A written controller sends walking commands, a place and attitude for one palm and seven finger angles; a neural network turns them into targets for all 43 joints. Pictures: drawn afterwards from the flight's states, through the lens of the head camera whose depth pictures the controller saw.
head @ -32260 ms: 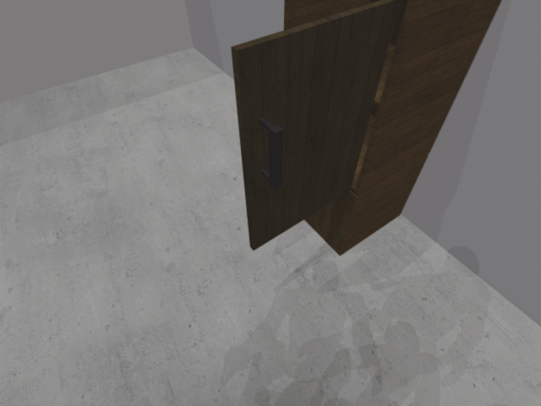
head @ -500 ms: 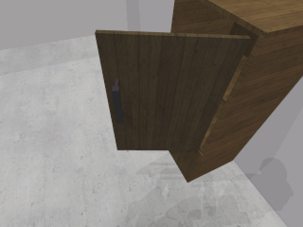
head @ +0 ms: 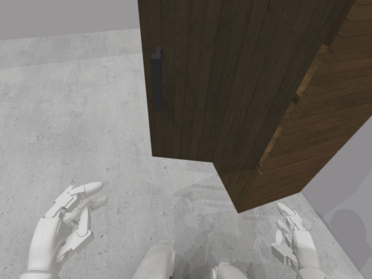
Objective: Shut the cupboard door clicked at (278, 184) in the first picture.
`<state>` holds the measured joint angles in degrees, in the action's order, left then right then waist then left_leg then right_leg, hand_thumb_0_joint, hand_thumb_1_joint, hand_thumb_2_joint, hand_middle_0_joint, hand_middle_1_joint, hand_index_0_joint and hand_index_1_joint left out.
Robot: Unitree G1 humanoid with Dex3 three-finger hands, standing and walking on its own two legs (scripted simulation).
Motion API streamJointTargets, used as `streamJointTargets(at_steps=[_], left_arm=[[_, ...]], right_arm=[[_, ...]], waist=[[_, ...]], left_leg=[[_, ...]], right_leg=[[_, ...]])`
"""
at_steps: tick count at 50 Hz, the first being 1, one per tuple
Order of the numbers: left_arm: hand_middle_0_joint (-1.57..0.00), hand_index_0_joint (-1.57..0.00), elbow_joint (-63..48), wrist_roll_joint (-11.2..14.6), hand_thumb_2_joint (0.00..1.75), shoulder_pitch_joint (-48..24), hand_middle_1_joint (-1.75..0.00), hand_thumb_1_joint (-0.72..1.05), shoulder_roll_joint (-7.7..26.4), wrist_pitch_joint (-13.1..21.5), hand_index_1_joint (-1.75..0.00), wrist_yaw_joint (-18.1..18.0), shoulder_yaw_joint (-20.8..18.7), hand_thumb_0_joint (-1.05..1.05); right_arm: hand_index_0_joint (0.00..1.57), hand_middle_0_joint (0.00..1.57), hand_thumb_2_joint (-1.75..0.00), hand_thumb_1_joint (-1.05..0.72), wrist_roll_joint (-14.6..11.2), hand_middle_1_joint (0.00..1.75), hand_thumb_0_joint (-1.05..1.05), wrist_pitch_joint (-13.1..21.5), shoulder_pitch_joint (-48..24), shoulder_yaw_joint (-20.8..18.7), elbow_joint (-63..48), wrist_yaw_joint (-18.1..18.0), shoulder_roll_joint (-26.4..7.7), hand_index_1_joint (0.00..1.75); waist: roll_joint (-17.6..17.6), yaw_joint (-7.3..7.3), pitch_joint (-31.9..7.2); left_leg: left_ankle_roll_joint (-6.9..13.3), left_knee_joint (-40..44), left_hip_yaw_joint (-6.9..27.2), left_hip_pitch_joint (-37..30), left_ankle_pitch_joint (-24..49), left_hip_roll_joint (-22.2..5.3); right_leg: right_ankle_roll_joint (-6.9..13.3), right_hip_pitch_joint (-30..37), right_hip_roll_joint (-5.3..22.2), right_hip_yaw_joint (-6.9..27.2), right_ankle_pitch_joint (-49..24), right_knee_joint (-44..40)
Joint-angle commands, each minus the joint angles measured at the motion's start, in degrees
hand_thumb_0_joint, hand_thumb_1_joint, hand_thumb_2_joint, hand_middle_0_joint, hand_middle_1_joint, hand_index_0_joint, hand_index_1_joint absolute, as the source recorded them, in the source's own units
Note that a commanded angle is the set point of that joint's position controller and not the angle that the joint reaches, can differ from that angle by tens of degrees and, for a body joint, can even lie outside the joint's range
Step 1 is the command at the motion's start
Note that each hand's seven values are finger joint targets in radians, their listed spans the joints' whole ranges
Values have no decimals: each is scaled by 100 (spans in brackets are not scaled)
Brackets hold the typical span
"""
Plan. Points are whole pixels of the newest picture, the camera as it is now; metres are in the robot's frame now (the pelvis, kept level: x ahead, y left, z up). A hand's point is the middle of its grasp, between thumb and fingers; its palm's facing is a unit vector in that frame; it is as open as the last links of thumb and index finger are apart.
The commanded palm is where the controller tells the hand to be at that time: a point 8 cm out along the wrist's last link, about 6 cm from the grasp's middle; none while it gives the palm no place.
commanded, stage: raise the hand and make a fist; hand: left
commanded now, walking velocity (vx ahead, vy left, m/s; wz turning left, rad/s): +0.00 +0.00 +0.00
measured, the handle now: (158, 80) +0.55 +0.14 +0.13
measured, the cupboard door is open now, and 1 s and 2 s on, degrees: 66 66 66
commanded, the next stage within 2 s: bring the fist close to the handle in 1.40 s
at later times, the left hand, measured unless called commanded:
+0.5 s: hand (103, 184) +0.26 +0.19 +0.09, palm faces +0.02 -1.00 -0.03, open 3.5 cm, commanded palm +0.23 +0.25 +0.11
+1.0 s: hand (110, 151) +0.31 +0.19 +0.14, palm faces +0.01 -1.00 -0.04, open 3.1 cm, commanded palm +0.29 +0.24 +0.14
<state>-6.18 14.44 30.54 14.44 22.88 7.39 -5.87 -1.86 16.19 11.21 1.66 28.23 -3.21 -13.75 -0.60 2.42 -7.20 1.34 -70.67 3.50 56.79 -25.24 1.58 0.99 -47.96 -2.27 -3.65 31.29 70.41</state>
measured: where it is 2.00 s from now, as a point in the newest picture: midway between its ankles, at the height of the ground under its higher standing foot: outside the picture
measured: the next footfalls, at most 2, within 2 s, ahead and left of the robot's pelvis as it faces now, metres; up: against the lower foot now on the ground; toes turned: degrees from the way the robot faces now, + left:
none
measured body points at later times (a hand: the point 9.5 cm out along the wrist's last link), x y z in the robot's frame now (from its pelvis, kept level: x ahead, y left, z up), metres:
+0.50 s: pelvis +0.06 +0.00 +0.03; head +0.10 +0.01 +0.48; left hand +0.25 +0.25 +0.10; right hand +0.22 -0.24 -0.04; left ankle +0.12 +0.10 -0.63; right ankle +0.05 -0.12 -0.63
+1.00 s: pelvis +0.08 +0.00 +0.05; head +0.11 +0.00 +0.50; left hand +0.30 +0.24 +0.14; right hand +0.27 -0.22 -0.02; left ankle +0.12 +0.10 -0.63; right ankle +0.05 -0.12 -0.63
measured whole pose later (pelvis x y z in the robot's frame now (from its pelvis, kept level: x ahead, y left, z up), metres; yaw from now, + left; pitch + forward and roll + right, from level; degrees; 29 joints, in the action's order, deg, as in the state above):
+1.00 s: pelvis +0.08 +0.00 +0.05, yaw +0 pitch +10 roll -3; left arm -7.9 16.7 21.9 15.3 13.3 11.5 -7.9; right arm -2.6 8.5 15.1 3.1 27.7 -3.0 -13.3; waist -2.9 1.0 -8.0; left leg 1.7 -57.2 2.5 42.4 -24.4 1.0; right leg 0.8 -32.8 -2.8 -1.7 30.9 54.0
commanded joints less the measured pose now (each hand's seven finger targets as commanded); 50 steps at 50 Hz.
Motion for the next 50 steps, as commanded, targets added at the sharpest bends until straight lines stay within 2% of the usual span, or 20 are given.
streamJointTargets(at_steps=[1,5,7,8,13,16,17,19,24,27,29,32,35,37,41,42,46,47,49,50], left_arm=[[-68,-68,-1339,52,90,-1106,-82,90,685,455,-82,238,-240,0],[-75,-75,-936,300,90,-830,-90,90,878,-194,-90,654,-585,0],[-79,-79,-1073,398,90,-805,-94,90,1016,-389,-94,655,-808,0],[-81,-81,-1183,445,90,-725,-96,90,975,-434,-96,610,-853,0],[-90,-90,-1343,451,90,-560,-106,90,821,-167,-106,368,-819,0],[-95,-95,-1246,421,90,-520,-112,90,716,-38,-112,395,-667,0],[-97,-97,-1156,385,90,-433,-114,90,760,-51,-114,400,-720,0],[-101,-101,-1346,383,90,-365,-118,90,670,-25,-118,467,-613,0],[-110,-110,-1631,380,90,-221,-128,90,701,-38,-128,449,-738,0],[-115,-115,-1703,362,90,-303,-134,90,735,-38,-134,409,-773,0],[-119,-119,-1730,349,90,-313,-138,90,575,-94,-138,436,-605,0],[-124,-124,-1573,337,90,-364,-144,90,647,-238,-144,481,-678,0],[-130,-130,-1709,335,90,-544,-150,90,611,-349,-150,526,-596,0],[-130,-130,-1721,308,90,-691,-150,90,727,-425,-150,487,-676,0],[-130,-130,-1579,293,90,-937,-150,90,632,-536,-150,433,-577,0],[-130,-130,-1556,294,90,-1030,-150,90,774,-553,-150,423,-691,0],[-130,-130,-1479,316,90,-1236,-150,90,699,-562,-150,418,-630,0],[-130,-130,-1365,315,90,-1273,-150,90,830,-607,-150,418,-719,0],[-130,-130,-1289,341,90,-1412,-150,90,742,-616,-150,428,-647,0],[-130,-130,-1308,341,90,-1488,-150,90,726,-606,-150,422,-625,0]], right_arm=[[20,20,-90,-90,-5,30,0,367,-188,-278,-613,-142,-786,30],[20,20,-90,-90,-110,30,0,260,-228,-278,-701,-188,-747,30],[20,20,-90,-90,-128,30,0,227,-295,-257,-739,-210,-681,30],[20,20,-90,-90,-124,30,0,206,-294,-251,-786,-209,-632,30],[20,20,-90,-90,-83,30,0,250,-325,-268,-727,-163,-527,30],[20,20,-90,-90,-70,30,0,266,-218,-309,-673,-140,-590,30],[20,20,-90,-90,-55,30,0,253,-196,-314,-643,-136,-605,30],[20,20,-90,-90,-61,30,0,248,-105,-363,-659,-115,-638,30],[20,20,-90,-90,-29,30,0,122,16,-421,-665,-76,-621,30],[20,20,-90,-90,-19,30,0,8,67,-427,-660,-72,-627,30],[20,20,-90,-90,-27,30,0,-66,93,-420,-723,-45,-620,30],[20,20,-90,-90,-29,30,0,-203,139,-421,-745,-51,-646,30],[20,20,-90,-90,-52,30,0,-299,177,-388,-846,-41,-660,30],[20,20,-90,-90,-45,30,0,-356,178,-359,-874,-48,-676,30],[20,20,-90,-90,-72,30,0,-433,158,-295,-954,-44,-669,30],[20,20,-90,-90,-63,30,0,-447,141,-289,-927,-51,-690,30],[20,20,-90,-90,-86,30,0,-447,124,-252,-956,-36,-692,30],[20,20,-90,-90,-68,30,0,-457,108,-236,-917,-40,-713,30],[20,20,-90,-90,-96,30,0,-440,85,-224,-914,-31,-706,30],[20,20,-90,-90,-101,30,0,-427,69,-228,-907,-30,-706,30]], waist=[[-397,-483,-446],[-259,-250,-723],[-443,-111,-812],[-310,-65,-819],[-218,-80,-451],[-95,-175,-438],[-70,-120,-385],[-182,-144,-716],[-349,-68,-1196],[-387,-75,-1214],[-456,-130,-1233],[-244,-148,-1221],[-402,-183,-1271],[-355,-155,-1211],[-327,-231,-975],[-360,-193,-959],[-325,-221,-1018],[-359,-189,-928],[-219,-225,-865],[-301,-221,-889]], left_leg=[[37,1469,402,-895,-1802,-151],[33,1463,240,-808,-1438,-141],[28,1495,197,-907,-1245,-126],[21,1529,172,-936,-1103,-131],[13,1567,147,-1045,-759,-164],[47,1584,166,-1183,-458,-181],[60,1611,191,-1193,-290,-194],[72,1656,182,-1543,144,-200],[46,1727,153,-2132,1158,-197],[39,1723,154,-2287,1492,-203],[18,1775,143,-2466,1669,-222],[40,1761,125,-2494,1859,-218],[10,1860,114,-2705,1995,-237],[20,1935,140,-2721,1949,-242],[6,2147,170,-2790,1560,-257],[18,2142,151,-2762,1555,-236],[19,2274,110,-2894,1462,-230],[34,2280,108,-2819,1420,-227],[35,2354,85,-2828,1350,-219],[41,2379,60,-2873,1304,-211]], right_leg=[[82,-601,-14,403,1161,-1669],[61,-57,71,638,1376,-2045],[88,198,91,736,1425,-2182],[88,329,116,757,1474,-2268],[103,272,107,724,1302,-2353],[75,251,86,630,778,-2268],[101,316,43,555,532,-2192],[87,430,28,393,-127,-2050],[92,766,-29,125,-1456,-1779],[99,826,-58,92,-1792,-1744],[76,832,-48,45,-1943,-1764],[64,962,-72,74,-2204,-1836],[50,1031,-54,46,-2278,-1909],[74,1126,-75,48,-2228,-1970],[64,1079,-73,12,-1944,-2153],[85,1180,-67,50,-1978,-2191],[67,1284,-54,57,-1919,-2324],[79,1343,-55,90,-1912,-2368],[64,1389,-38,98,-1881,-2457],[59,1400,-32,115,-1834,-2498]])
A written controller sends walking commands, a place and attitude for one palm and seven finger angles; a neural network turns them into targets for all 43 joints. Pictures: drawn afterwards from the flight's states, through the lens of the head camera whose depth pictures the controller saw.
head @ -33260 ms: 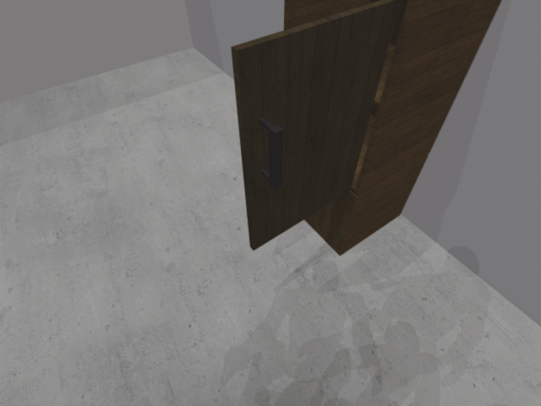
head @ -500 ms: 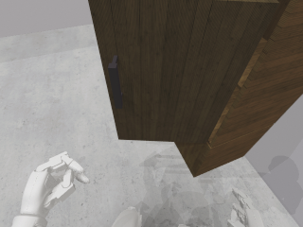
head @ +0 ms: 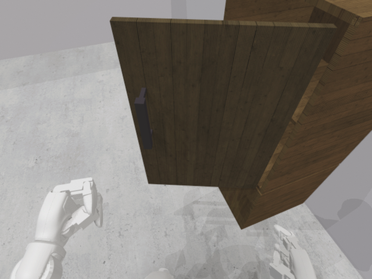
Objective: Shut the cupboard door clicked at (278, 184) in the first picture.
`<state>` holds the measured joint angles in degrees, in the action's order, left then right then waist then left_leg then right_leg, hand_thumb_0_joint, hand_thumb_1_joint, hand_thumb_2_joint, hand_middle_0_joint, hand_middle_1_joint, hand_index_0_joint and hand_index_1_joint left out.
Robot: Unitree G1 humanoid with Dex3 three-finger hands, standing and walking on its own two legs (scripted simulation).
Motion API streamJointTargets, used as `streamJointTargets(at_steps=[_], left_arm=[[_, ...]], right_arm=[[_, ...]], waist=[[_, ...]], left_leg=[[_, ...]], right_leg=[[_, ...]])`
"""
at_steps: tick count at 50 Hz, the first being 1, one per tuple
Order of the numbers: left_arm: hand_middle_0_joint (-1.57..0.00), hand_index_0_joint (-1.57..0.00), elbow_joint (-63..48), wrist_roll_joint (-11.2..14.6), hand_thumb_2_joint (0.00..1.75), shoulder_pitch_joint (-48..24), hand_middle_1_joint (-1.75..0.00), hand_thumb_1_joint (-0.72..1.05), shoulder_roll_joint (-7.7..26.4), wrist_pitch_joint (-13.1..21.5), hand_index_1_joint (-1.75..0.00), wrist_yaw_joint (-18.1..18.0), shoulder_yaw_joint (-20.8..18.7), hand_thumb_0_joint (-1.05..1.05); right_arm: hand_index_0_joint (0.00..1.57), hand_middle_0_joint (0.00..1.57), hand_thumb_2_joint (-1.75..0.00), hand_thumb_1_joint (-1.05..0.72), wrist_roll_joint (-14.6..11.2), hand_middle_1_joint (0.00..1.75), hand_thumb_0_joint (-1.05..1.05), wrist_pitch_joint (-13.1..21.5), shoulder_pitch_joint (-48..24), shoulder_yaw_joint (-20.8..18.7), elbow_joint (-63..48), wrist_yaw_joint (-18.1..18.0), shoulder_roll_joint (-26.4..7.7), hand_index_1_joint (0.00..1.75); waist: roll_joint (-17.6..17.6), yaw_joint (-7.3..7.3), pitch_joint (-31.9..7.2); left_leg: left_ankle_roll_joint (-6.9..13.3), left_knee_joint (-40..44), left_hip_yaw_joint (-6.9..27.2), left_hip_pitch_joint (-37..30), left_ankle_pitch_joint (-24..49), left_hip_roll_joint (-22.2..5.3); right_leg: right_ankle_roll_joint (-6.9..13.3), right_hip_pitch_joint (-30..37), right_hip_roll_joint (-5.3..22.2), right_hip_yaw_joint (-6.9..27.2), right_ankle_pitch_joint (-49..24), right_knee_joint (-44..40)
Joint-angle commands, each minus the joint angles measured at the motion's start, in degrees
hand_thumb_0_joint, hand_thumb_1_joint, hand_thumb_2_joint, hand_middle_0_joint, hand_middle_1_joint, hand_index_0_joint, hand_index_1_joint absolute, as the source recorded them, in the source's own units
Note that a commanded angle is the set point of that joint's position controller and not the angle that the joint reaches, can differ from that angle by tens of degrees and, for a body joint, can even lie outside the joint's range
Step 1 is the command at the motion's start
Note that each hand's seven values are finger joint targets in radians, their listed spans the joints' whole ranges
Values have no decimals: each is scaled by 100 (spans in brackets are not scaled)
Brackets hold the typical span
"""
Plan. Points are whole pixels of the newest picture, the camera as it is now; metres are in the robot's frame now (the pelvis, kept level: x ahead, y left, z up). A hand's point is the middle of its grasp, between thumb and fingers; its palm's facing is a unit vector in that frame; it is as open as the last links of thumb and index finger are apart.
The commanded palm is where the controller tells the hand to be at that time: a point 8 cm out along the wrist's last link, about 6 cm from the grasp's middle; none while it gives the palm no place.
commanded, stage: raise the hand and make a fist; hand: left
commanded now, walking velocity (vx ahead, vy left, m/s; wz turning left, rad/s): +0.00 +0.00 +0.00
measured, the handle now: (145, 120) +0.46 +0.14 +0.08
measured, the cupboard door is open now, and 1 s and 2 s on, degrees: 66 66 66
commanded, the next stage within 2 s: bring the fist close to the handle in 0.40 s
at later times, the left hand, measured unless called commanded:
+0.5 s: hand (104, 216) +0.21 +0.17 +0.08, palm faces +0.02 -1.00 -0.04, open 3.1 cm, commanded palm +0.19 +0.22 +0.09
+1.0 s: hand (129, 183) +0.28 +0.14 +0.08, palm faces -0.01 -1.00 -0.01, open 3.1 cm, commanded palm +0.27 +0.19 +0.09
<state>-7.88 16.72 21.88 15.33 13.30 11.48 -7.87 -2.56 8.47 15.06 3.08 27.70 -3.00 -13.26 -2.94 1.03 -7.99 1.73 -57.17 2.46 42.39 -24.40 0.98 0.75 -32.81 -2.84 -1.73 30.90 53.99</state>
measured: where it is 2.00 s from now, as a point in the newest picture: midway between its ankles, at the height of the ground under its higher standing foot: outside the picture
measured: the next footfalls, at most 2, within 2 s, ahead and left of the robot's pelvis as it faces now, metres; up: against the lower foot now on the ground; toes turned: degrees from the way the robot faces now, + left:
none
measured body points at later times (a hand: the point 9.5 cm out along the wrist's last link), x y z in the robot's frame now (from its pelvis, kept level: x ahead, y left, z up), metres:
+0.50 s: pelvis -0.01 -0.02 +0.00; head +0.01 -0.02 +0.45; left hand +0.21 +0.22 +0.09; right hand +0.16 -0.25 -0.07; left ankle +0.04 +0.09 -0.68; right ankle -0.04 -0.12 -0.68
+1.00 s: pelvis -0.01 -0.01 +0.01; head +0.02 -0.01 +0.46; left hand +0.28 +0.19 +0.09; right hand +0.15 -0.25 -0.08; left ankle +0.04 +0.09 -0.68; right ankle -0.04 -0.12 -0.68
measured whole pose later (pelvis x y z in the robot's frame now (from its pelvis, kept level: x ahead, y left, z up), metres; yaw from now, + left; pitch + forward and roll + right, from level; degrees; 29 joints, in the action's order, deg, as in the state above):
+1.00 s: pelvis -0.01 -0.01 +0.01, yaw -1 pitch +9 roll -1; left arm 6.2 12.7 5.0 11.7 13.5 5.3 -3.4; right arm -2.3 7.8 15.0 2.3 31.7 -2.0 -14.0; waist -2.4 -0.8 -6.8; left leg 1.2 -53.8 1.3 40.1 -22.3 0.7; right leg 1.2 -32.0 -2.8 -0.5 29.4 52.8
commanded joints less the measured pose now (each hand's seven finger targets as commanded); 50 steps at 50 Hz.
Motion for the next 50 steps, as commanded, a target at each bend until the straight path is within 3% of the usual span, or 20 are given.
streamJointTargets(at_steps=[1,7,10,12,13,17,20,22,25,29,31,32,34,37,38,41,42,44,47,50], left_arm=[[-130,-130,-1051,111,90,-567,-150,90,653,342,-150,1,-453,0],[-130,-130,-846,125,90,-470,-150,90,752,443,-150,-22,-557,0],[-130,-130,-928,86,90,-590,-150,90,660,590,-150,-73,-466,0],[-130,-130,-885,58,90,-564,-150,90,802,653,-150,-123,-561,0],[-130,-130,-842,69,90,-577,-150,90,675,663,-150,-118,-465,0],[-130,-130,-821,84,90,-567,-150,90,776,717,-150,-103,-528,0],[-130,-130,-810,102,90,-580,-150,90,631,691,-150,-63,-413,0],[-130,-130,-788,113,90,-591,-150,90,779,691,-150,-52,-545,0],[-130,-130,-789,128,90,-630,-150,90,667,684,-150,-14,-478,0],[-130,-130,-679,71,90,-1352,-150,90,589,679,-150,-46,-320,0],[-130,-130,-599,59,90,-1343,-150,90,516,659,-150,-65,-266,0],[-130,-130,-512,31,90,-1415,-150,90,590,618,-150,-72,-271,0],[-130,-130,-398,-20,90,-1711,-150,90,509,554,-150,-95,-182,0],[-130,-130,-269,-74,90,-1819,-150,90,692,490,-150,-193,-369,0],[-130,-130,-273,-101,90,-1872,-150,90,486,468,-150,-214,-190,0],[-130,-130,-239,-167,90,-2242,-150,90,333,445,-150,-357,-9,0],[-130,-130,-115,-194,90,-2186,-150,90,403,407,-150,-414,-80,0],[-130,-130,10,-251,90,-2580,-150,90,232,393,-150,-487,98,0],[-130,-130,207,-350,90,-2732,-150,90,307,386,-150,-625,29,0],[-130,-130,243,-449,90,-3066,-150,90,140,397,-150,-757,202,0]], right_arm=[[20,20,-90,-90,-30,30,0,353,-309,-368,-839,-51,-759,30],[20,20,-90,-90,-23,30,0,382,-365,-393,-788,-26,-784,30],[20,20,-90,-90,-26,30,0,426,-404,-393,-779,-14,-755,30],[20,20,-90,-90,-13,30,0,434,-389,-405,-733,-19,-786,30],[20,20,-90,-90,-10,30,0,439,-412,-393,-752,-16,-773,30],[20,20,-90,-90,-18,30,0,469,-412,-413,-697,-28,-797,30],[20,20,-90,-90,-26,30,0,481,-422,-405,-707,-21,-773,30],[20,20,-90,-90,-9,30,0,476,-401,-410,-672,-36,-796,30],[20,20,-90,-90,-20,30,0,478,-398,-403,-683,-28,-763,30],[20,20,-90,-90,-20,30,0,490,-406,-394,-598,-53,-781,30],[20,20,-90,-90,-16,30,0,508,-404,-394,-596,-44,-770,30],[20,20,-90,-90,-16,30,0,490,-387,-394,-578,-52,-798,30],[20,20,-90,-90,-17,30,0,466,-396,-382,-550,-37,-777,30],[20,20,-90,-90,-9,30,0,405,-414,-395,-534,-30,-794,30],[20,20,-90,-90,-9,30,0,390,-442,-382,-567,-6,-751,30],[20,20,-90,-90,-10,30,0,368,-446,-379,-542,12,-739,30],[20,20,-90,-90,4,30,0,348,-423,-388,-538,13,-764,30],[20,20,-90,-90,6,30,0,313,-427,-380,-492,35,-754,30],[20,20,-90,-90,17,30,0,248,-395,-403,-468,59,-773,30],[20,20,-90,-90,31,30,0,199,-408,-404,-462,93,-748,30]], waist=[[-85,-75,-777],[223,-31,-588],[-77,-49,-591],[94,-71,-520],[147,-94,-520],[157,-106,-563],[112,-129,-534],[272,-118,-559],[154,-121,-583],[197,-262,-511],[122,-197,-635],[270,-221,-614],[169,-238,-672],[172,-146,-780],[119,-144,-850],[15,-186,-827],[193,-176,-794],[167,-240,-794],[280,-199,-840],[124,-213,-1002]], left_leg=[[0,1059,165,-1435,1176,-148],[23,1052,56,-1241,1067,-109],[12,1088,28,-1293,915,-99],[32,1060,42,-1234,864,-118],[37,1070,26,-1186,775,-100],[47,976,1,-1151,749,-95],[47,958,-35,-1142,767,-81],[53,889,-11,-1063,835,-84],[45,907,-36,-1123,872,-79],[59,844,-14,-1126,810,-93],[51,883,-6,-1179,808,-85],[66,850,-1,-1145,844,-96],[64,879,-11,-1211,893,-92],[58,913,-27,-1248,1002,-91],[56,965,-40,-1336,1069,-84],[39,1038,-3,-1504,1066,-112],[47,1038,8,-1444,1049,-125],[41,1054,7,-1483,1034,-119],[29,1090,15,-1519,1067,-136],[11,1110,15,-1682,1150,-147]], right_leg=[[84,-114,29,-78,-1748,-886],[47,56,79,80,-1700,-1042],[53,-84,83,69,-1473,-1029],[48,-100,75,117,-1403,-1063],[30,-111,90,126,-1293,-1091],[2,-102,111,262,-1234,-1140],[-22,-107,139,281,-1289,-1160],[-45,-27,154,366,-1397,-1156],[-43,-46,160,312,-1492,-1130],[-50,-236,147,308,-1405,-1118],[-31,-183,147,288,-1381,-1105],[-50,-143,145,337,-1438,-1127],[-43,-166,155,284,-1542,-1090],[-26,-31,151,290,-1645,-1075],[-14,11,155,238,-1735,-1053],[14,-127,119,121,-1690,-1023],[4,-91,110,133,-1678,-1046],[6,-162,113,109,-1670,-1035],[26,-115,100,100,-1662,-1036],[41,-139,95,58,-1725,-979]])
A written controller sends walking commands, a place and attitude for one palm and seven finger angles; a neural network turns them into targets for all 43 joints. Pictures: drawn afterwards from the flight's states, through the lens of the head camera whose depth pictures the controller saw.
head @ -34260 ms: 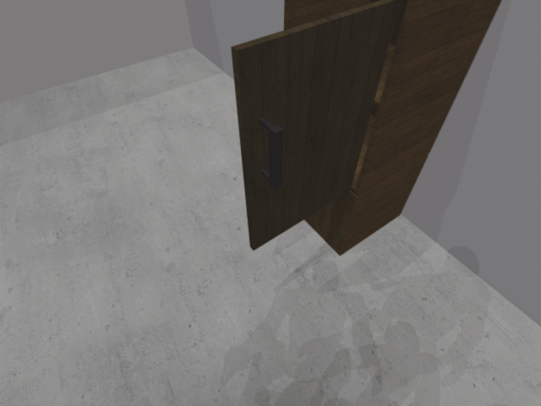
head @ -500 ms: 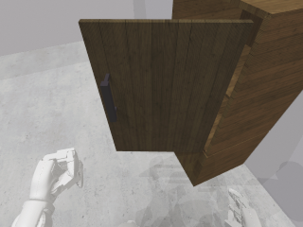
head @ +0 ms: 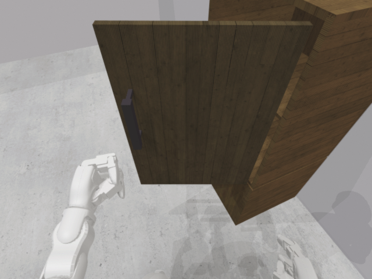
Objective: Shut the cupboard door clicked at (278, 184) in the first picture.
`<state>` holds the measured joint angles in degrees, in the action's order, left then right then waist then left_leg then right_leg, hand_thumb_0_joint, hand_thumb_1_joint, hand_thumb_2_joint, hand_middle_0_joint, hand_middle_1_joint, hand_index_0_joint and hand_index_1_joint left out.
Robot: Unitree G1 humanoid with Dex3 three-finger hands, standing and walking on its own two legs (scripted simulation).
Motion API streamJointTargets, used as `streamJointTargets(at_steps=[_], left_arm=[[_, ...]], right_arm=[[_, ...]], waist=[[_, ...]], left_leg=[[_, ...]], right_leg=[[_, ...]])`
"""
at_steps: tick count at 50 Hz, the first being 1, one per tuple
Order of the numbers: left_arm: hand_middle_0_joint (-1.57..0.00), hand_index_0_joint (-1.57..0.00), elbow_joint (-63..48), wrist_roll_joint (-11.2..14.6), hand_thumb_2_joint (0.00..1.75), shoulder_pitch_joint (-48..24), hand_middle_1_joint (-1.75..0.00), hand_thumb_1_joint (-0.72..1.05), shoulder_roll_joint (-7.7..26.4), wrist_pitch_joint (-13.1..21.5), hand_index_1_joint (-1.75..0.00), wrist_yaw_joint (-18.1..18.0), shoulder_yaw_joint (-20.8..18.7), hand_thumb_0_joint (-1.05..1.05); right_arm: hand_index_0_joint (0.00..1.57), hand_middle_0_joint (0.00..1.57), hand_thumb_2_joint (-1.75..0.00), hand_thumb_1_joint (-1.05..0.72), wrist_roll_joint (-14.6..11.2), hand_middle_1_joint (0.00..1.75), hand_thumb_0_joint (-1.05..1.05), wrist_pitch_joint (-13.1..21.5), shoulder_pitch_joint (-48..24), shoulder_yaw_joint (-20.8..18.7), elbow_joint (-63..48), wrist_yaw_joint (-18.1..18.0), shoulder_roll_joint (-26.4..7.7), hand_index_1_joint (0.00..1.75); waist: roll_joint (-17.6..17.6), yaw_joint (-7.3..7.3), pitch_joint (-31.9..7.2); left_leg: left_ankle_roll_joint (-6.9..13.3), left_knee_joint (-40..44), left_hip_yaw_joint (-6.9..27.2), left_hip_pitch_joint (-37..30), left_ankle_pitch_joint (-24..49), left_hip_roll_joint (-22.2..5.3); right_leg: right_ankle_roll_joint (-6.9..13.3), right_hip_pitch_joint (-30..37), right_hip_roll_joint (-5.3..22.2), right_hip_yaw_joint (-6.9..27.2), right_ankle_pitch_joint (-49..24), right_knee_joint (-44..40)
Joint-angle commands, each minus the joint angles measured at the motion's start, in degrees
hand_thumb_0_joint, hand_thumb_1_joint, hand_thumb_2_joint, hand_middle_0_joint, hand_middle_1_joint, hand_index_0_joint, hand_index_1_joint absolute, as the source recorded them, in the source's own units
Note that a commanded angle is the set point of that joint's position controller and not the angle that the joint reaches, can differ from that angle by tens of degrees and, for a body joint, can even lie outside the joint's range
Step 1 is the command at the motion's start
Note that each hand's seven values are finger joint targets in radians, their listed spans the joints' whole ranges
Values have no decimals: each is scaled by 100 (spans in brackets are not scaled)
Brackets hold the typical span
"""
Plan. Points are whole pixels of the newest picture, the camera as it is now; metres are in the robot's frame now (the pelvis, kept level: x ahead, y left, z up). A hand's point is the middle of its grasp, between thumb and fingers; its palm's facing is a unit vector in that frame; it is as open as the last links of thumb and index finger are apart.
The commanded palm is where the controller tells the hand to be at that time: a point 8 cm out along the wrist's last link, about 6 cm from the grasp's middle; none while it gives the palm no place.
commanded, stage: bring the fist close to the handle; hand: left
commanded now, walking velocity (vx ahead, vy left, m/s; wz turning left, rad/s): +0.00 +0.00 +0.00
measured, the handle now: (134, 120) +0.47 +0.16 +0.08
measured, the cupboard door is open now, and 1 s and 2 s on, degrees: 66 66 52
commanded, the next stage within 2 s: push the door shut along its arc in 0.90 s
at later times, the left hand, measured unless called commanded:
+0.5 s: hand (149, 150) +0.37 +0.10 +0.08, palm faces +0.00 -1.00 -0.02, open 3.1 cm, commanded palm +0.35 +0.15 +0.08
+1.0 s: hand (148, 152) +0.36 +0.10 +0.08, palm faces +0.03 -1.00 -0.02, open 3.1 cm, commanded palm +0.34 +0.15 +0.08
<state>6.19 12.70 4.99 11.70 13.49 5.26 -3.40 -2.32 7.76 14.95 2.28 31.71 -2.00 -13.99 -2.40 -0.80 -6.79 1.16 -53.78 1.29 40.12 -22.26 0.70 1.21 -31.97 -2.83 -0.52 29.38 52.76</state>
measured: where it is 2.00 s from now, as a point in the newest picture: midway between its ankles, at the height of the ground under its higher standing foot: outside the picture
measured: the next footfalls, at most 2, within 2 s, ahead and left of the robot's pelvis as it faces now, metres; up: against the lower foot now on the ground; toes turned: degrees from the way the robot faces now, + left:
none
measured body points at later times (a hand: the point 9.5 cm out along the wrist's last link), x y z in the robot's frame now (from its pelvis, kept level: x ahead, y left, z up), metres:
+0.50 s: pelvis +0.00 +0.00 +0.00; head +0.04 -0.01 +0.45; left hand +0.36 +0.16 +0.09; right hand +0.13 -0.24 -0.10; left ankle +0.05 +0.10 -0.69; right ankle -0.03 -0.11 -0.69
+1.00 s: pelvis +0.00 -0.02 +0.00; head +0.03 -0.03 +0.45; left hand +0.36 +0.16 +0.09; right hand +0.11 -0.27 -0.11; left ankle +0.05 +0.10 -0.69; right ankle -0.03 -0.11 -0.69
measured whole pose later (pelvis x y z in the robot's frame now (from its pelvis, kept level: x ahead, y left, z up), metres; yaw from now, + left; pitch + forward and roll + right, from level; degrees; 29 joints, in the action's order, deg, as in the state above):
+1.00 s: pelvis +0.00 -0.02 +0.00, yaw -1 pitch +9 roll +0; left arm 28.9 9.4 -15.1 9.3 18.4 -0.3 -4.1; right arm -1.9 1.2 16.6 0.0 35.6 -0.2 -14.6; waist -1.9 -1.8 -6.6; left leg -0.4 -50.9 0.6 39.5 -20.8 -0.3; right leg 2.6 -33.0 -3.6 0.3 28.6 52.2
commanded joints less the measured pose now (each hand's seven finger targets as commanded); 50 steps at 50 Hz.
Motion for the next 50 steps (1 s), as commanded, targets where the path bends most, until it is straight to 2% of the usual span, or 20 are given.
streamJointTargets(at_steps=[1,3,5,6,8,11,12,14,17,21,24,29,32,34,37,38,41,47,48,50], left_arm=[[-130,-130,-1037,-71,90,-1512,-150,90,500,372,-150,-182,-240,0],[-130,-130,-851,-91,90,-1701,-150,90,631,376,-150,-261,-400,0],[-130,-130,-832,-147,90,-2126,-150,90,488,426,-150,-304,-215,0],[-130,-130,-816,-168,90,-2130,-150,90,468,439,-150,-345,-235,0],[-130,-130,-605,-184,90,-2188,-150,90,410,401,-150,-383,-170,0],[-130,-130,-318,-239,90,-2759,-150,90,247,386,-150,-457,1,0],[-130,-130,-154,-274,90,-2742,-150,90,404,361,-150,-499,-148,0],[-130,-130,-47,-298,90,-3186,-150,90,176,366,-150,-552,56,0],[-130,-130,181,-361,90,-3329,-150,90,331,419,-150,-681,-140,0],[-130,-130,410,-439,90,-3696,-150,90,57,471,-150,-802,83,0],[-130,-130,843,-514,90,-4156,-150,90,70,474,-150,-915,37,0],[-130,-130,1055,-548,90,-3886,-150,90,226,580,-150,-1011,-253,0],[-130,-130,1115,-533,90,-3881,-150,90,443,661,-150,-984,-426,0],[-130,-130,1046,-502,90,-4012,-150,90,363,720,-150,-908,-331,0],[-130,-130,941,-457,90,-4035,-150,90,513,823,-150,-817,-437,0],[-130,-130,904,-445,90,-4110,-150,90,344,860,-150,-764,-248,0],[-130,-130,882,-357,90,-3958,-150,90,249,910,-150,-649,-184,0],[-130,-130,1092,-298,90,-3743,-150,90,611,842,-150,-529,-480,0],[-130,-130,997,-295,90,-3942,-150,90,396,856,-150,-504,-267,0],[-130,-130,1020,-306,90,-4094,-150,90,422,903,-150,-518,-280,0]], right_arm=[[20,20,-90,-90,16,30,0,241,-384,-324,-832,-1,-679,30],[20,20,-90,-90,33,30,0,179,-372,-334,-783,5,-695,30],[20,20,-90,-90,25,30,0,146,-382,-337,-751,15,-675,30],[20,20,-90,-90,37,30,0,139,-349,-349,-742,27,-670,30],[20,20,-90,-90,39,30,0,90,-325,-354,-728,38,-685,30],[20,20,-90,-90,36,30,0,41,-281,-358,-646,49,-683,30],[20,20,-90,-90,37,30,0,13,-251,-374,-622,46,-712,30],[20,20,-90,-90,44,30,0,-23,-246,-365,-604,56,-687,30],[20,20,-90,-90,66,30,0,-71,-173,-400,-547,73,-719,30],[20,20,-90,-90,76,30,0,-140,-128,-411,-510,143,-678,30],[20,20,-90,-90,95,30,0,-206,-42,-426,-421,161,-694,30],[20,20,-90,-90,133,30,0,-310,14,-447,-469,214,-683,30],[20,20,-90,-90,140,30,0,-377,47,-454,-470,215,-710,30],[20,20,-90,-90,118,30,0,-397,-2,-453,-492,215,-680,30],[20,20,-90,-90,107,30,0,-409,25,-476,-465,183,-700,30],[20,20,-90,-90,90,30,0,-397,1,-472,-442,185,-671,30],[20,20,-90,-90,73,30,0,-356,19,-494,-426,184,-674,30],[20,20,-90,-90,38,30,0,-387,-5,-485,-384,142,-723,30],[20,20,-90,-90,34,30,0,-385,-56,-462,-395,146,-676,30],[20,20,-90,-90,27,30,0,-366,-73,-475,-377,135,-675,30]], waist=[[133,-57,-1104],[199,-39,-1145],[27,-92,-1224],[-21,-49,-1343],[151,-100,-1312],[124,-164,-1261],[172,-132,-1270],[160,-204,-1288],[238,-128,-1520],[65,-185,-1563],[338,-262,-1393],[285,-60,-1700],[539,-79,-1598],[424,-125,-1506],[388,-119,-1607],[310,-183,-1593],[338,-173,-1626],[633,-133,-1345],[469,-182,-1324],[408,-188,-1329]], left_leg=[[71,765,118,-1442,941,-117],[72,741,95,-1384,962,-112],[56,714,89,-1497,1039,-122],[40,721,99,-1581,1139,-132],[54,716,95,-1577,1189,-143],[37,719,125,-1610,1098,-151],[42,723,123,-1573,1057,-160],[38,727,128,-1648,1114,-156],[30,705,108,-1715,1223,-163],[5,667,89,-1819,1373,-174],[16,663,100,-1648,1263,-173],[18,650,-20,-1637,1486,-127],[70,637,-93,-1419,1386,-102],[79,658,-145,-1371,1267,-89],[96,628,-167,-1362,1211,-83],[92,630,-155,-1424,1235,-81],[99,611,-168,-1481,1287,-70],[119,644,-173,-1199,1081,-42],[119,662,-179,-1233,1055,-30],[110,650,-162,-1293,979,-39]], right_leg=[[-14,-239,96,-63,-1595,-869],[-20,-189,99,-21,-1654,-879],[-9,-251,98,-27,-1714,-829],[5,-214,93,-55,-1785,-788],[-11,-198,90,-59,-1871,-825],[-12,-343,83,-70,-1770,-830],[-11,-336,69,-56,-1718,-853],[-10,-377,83,-74,-1779,-841],[-6,-315,63,-56,-1857,-827],[-2,-414,67,-76,-1995,-777],[-16,-465,63,-69,-1964,-800],[-8,-158,64,-16,-2292,-769],[-62,-19,63,86,-2399,-845],[-84,-15,98,137,-2373,-905],[-115,58,102,224,-2374,-939],[-99,21,112,207,-2403,-932],[-124,54,129,231,-2549,-958],[-213,151,187,367,-2490,-1092],[-199,126,215,350,-2463,-1090],[-166,7,193,334,-2240,-1094]])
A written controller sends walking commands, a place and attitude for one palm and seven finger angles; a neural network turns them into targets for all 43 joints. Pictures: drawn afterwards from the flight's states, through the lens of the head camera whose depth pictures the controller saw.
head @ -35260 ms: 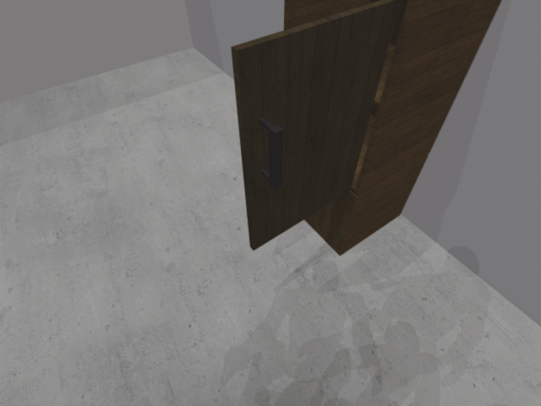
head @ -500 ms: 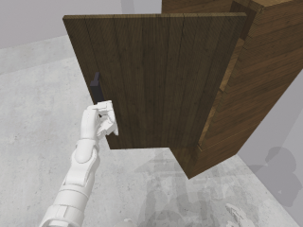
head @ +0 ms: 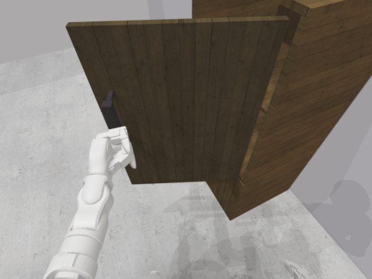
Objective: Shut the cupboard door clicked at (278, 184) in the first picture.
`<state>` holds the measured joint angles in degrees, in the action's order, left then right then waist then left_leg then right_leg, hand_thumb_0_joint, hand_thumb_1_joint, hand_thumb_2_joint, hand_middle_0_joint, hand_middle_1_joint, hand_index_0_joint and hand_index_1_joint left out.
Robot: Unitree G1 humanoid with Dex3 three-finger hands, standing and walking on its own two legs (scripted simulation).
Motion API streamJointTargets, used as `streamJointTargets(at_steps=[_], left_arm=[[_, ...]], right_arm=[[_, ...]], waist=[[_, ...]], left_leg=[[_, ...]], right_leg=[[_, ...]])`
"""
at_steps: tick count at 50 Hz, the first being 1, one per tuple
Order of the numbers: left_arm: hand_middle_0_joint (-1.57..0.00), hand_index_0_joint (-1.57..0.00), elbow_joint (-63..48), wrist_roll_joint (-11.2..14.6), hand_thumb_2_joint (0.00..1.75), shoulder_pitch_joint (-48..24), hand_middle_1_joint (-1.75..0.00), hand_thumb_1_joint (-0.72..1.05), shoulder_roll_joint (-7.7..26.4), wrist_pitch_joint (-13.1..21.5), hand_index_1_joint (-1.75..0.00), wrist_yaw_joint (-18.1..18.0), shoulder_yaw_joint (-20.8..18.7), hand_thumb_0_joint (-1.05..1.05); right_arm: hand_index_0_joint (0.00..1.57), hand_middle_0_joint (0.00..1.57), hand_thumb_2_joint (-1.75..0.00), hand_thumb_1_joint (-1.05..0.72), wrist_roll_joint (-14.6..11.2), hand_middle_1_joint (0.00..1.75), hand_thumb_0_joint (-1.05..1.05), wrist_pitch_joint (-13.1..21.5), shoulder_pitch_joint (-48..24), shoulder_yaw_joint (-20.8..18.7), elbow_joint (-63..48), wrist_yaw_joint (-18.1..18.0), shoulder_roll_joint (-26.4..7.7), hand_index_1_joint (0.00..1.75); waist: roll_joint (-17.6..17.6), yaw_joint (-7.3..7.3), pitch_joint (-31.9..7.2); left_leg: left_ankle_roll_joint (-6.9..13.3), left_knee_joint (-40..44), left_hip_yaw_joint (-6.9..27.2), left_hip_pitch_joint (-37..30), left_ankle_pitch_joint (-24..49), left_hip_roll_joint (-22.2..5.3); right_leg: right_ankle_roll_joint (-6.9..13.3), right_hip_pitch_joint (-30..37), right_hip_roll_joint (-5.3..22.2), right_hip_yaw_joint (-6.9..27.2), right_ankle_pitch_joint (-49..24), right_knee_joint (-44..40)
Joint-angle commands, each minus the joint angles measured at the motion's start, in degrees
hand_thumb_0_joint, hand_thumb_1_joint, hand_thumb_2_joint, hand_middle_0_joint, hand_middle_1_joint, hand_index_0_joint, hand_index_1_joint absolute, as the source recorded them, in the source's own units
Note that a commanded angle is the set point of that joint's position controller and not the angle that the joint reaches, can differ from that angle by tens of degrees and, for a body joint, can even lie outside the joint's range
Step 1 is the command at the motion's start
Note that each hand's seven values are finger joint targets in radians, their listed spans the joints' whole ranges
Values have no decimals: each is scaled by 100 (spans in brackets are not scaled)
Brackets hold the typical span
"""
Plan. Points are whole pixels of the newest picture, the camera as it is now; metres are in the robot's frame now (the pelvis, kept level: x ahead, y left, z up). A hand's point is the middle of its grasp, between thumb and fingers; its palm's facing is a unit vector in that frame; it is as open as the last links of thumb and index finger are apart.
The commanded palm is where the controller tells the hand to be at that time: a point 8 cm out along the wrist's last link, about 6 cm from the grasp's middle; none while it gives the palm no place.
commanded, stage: push the door shut along its arc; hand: left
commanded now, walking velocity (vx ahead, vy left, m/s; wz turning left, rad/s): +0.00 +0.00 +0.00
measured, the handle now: (117, 122) +0.46 +0.18 +0.07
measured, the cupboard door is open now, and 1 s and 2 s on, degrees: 66 52 36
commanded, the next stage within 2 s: pull the fist back off the door in 1.88 s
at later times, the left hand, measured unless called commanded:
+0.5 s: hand (132, 131) +0.42 +0.14 +0.08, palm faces -0.07 -1.00 -0.02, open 3.1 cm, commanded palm +0.41 +0.18 +0.08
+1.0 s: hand (148, 112) +0.49 +0.11 +0.08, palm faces -0.20 -0.98 -0.02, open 3.1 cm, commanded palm +0.49 +0.16 +0.08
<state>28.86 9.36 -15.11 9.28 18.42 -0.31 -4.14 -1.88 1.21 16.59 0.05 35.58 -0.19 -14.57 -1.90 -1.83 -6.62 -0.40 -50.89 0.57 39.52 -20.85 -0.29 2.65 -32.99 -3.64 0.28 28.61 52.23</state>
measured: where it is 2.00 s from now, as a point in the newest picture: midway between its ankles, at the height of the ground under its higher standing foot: outside the picture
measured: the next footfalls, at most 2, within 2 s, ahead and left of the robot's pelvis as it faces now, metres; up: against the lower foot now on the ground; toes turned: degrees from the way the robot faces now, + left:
none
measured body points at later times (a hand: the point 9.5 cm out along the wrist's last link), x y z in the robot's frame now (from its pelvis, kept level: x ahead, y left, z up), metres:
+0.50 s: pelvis -0.01 +0.01 -0.01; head +0.05 +0.01 +0.44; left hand +0.42 +0.19 +0.08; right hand +0.07 -0.24 -0.13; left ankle +0.05 +0.13 -0.69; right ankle -0.03 -0.09 -0.69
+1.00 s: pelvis -0.01 +0.02 -0.03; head +0.09 +0.03 +0.41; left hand +0.50 +0.16 +0.08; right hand -0.01 -0.24 -0.14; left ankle +0.05 +0.13 -0.69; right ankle -0.03 -0.09 -0.69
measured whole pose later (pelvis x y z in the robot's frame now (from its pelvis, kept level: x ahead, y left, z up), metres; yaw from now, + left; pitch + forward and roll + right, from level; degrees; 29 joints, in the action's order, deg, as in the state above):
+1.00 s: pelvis -0.01 +0.02 -0.03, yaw -1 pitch +19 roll -2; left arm 68.7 6.2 -55.7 20.0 20.9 12.0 -12.3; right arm -0.6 1.2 22.8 0.5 39.0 1.4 -15.3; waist -2.9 -9.5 -7.1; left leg 1.3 -59.7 0.6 56.0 -22.4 -0.8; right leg 1.1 -48.4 -4.2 0.0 29.3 59.1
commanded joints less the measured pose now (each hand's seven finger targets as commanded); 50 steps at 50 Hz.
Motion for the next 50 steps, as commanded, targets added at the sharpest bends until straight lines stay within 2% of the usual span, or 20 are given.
streamJointTargets(at_steps=[1,2,3,7,8,11,16,18,22,24,27,29,32,35,37,42,44,46,48,50], left_arm=[[-130,-130,-1285,34,90,-2139,-150,90,621,438,-150,56,-162,0],[-130,-130,-1255,-1,90,-2305,-150,90,841,472,-150,56,-282,0],[-130,-130,-1129,5,90,-2452,-150,90,737,479,-150,97,-188,0],[-130,-130,-658,11,90,-2981,-150,90,1077,529,-150,252,-433,0],[-130,-130,-492,30,90,-3075,-150,90,890,505,-150,317,-288,0],[-130,-130,-30,88,90,-3346,-150,90,885,461,-150,449,-339,0],[-130,-130,600,95,90,-3866,-150,90,1282,475,-150,650,-645,0],[-130,-130,781,94,90,-4025,-150,90,1077,493,-150,749,-486,0],[-130,-130,1199,54,90,-4644,-150,90,1324,573,-150,867,-632,0],[-130,-130,1506,51,90,-5075,-150,90,1228,588,-150,936,-515,0],[-130,-130,1651,24,90,-5365,-150,90,1473,652,-150,1020,-693,0],[-130,-130,1719,27,90,-5600,-150,90,1240,675,-150,1095,-504,0],[-130,-130,1851,23,90,-5678,-150,90,1569,694,-150,1133,-801,0],[-130,-130,1966,-33,90,-6028,-150,90,1424,705,-150,1160,-641,0],[-130,-130,2308,-86,90,-6096,-150,90,1796,656,-150,1128,-928,0],[-130,-130,2464,-209,90,-6664,-150,90,1924,715,-150,1147,-954,0],[-130,-130,2515,-245,90,-6792,-150,90,1736,711,-150,1203,-765,0],[-130,-130,2803,-243,90,-6901,-150,90,1910,627,-150,1240,-892,0],[-130,-130,2725,-241,90,-7100,-150,90,2105,621,-150,1299,-1025,0],[-130,-130,2794,-262,90,-7134,-150,90,2194,587,-150,1352,-1090,0]], right_arm=[[20,20,-90,-90,-11,30,0,309,-250,-246,-767,-41,-610,30],[20,20,-90,-90,-12,30,0,306,-212,-259,-725,-66,-659,30],[20,20,-90,-90,-5,30,0,309,-227,-240,-700,-69,-634,30],[20,20,-90,-90,-18,30,0,308,-183,-239,-599,-107,-684,30],[20,20,-90,-90,-30,30,0,313,-183,-224,-594,-94,-654,30],[20,20,-90,-90,-40,30,0,313,-91,-233,-559,-82,-682,30],[20,20,-90,-90,-29,30,0,263,105,-236,-528,-70,-755,30],[20,20,-90,-90,-25,30,0,266,190,-248,-515,-42,-752,30],[20,20,-90,-90,-4,30,0,249,409,-291,-407,-36,-843,30],[20,20,-90,-90,-18,30,0,240,457,-276,-349,-31,-830,30],[20,20,-90,-90,13,30,0,242,623,-311,-291,-30,-897,30],[20,20,-90,-90,21,30,0,255,695,-323,-244,-3,-874,30],[20,20,-90,-90,56,30,0,235,854,-346,-201,18,-955,30],[20,20,-90,-90,47,30,0,207,908,-349,-171,51,-935,30],[20,20,-90,-90,68,30,0,176,1017,-349,-122,38,-1008,30],[20,20,-90,-90,106,30,0,167,1173,-357,-87,71,-1037,30],[20,20,-90,-90,115,30,0,169,1183,-344,-82,108,-1016,30],[20,20,-90,-90,117,30,0,151,1275,-347,-29,107,-1069,30],[20,20,-90,-90,126,30,0,155,1309,-343,-43,98,-1092,30],[20,20,-90,-90,133,30,0,141,1365,-339,-54,115,-1087,30]], waist=[[252,-83,-1423],[370,-132,-1453],[355,-181,-1420],[330,-210,-1485],[265,-241,-1498],[274,-251,-1539],[427,-272,-1634],[219,-310,-1730],[302,-407,-1786],[251,-534,-1696],[-23,-508,-2028],[-59,-593,-2188],[-131,-543,-2370],[-141,-678,-2242],[-22,-706,-2110],[-227,-822,-2327],[-449,-856,-2436],[-152,-950,-2308],[-274,-950,-2599],[-295,-937,-2658]], left_leg=[[268,349,-84,-1283,823,65],[285,302,-66,-1275,843,49],[284,303,-55,-1247,828,58],[286,225,-42,-1138,757,61],[280,242,-29,-1168,751,69],[264,224,4,-1227,785,54],[269,153,33,-988,813,49],[266,124,60,-1169,905,48],[273,37,131,-1126,862,19],[272,22,159,-1072,713,6],[259,-36,229,-1273,886,-18],[241,-67,267,-1427,982,-46],[235,-108,313,-1507,1227,-60],[225,-119,334,-1486,1116,-99],[251,-160,339,-1250,1018,-90],[243,-238,407,-1311,1040,-117],[214,-274,453,-1439,1059,-136],[242,-302,465,-1213,936,-146],[259,-396,438,-1219,1151,-129],[256,-446,438,-1166,1268,-126]], right_leg=[[-305,86,272,253,-2117,-1030],[-322,76,261,283,-2141,-1020],[-320,62,278,274,-2183,-1003],[-321,-10,270,335,-2083,-971],[-302,-45,268,291,-2069,-952],[-269,-199,228,211,-2031,-918],[-264,-192,222,225,-2088,-816],[-227,-377,190,144,-2107,-748],[-197,-629,147,106,-1921,-678],[-199,-866,137,89,-1710,-673],[-141,-1023,102,44,-1681,-545],[-143,-1163,90,-3,-1694,-498],[-104,-1184,51,-40,-1797,-410],[-122,-1434,43,-63,-1638,-415],[-121,-1459,27,-39,-1572,-410],[-108,-1687,19,-51,-1451,-311],[-94,-1864,20,-77,-1385,-275],[-107,-1869,2,-71,-1315,-300],[-108,-1795,14,-35,-1537,-222],[-104,-1741,10,-34,-1656,-179]])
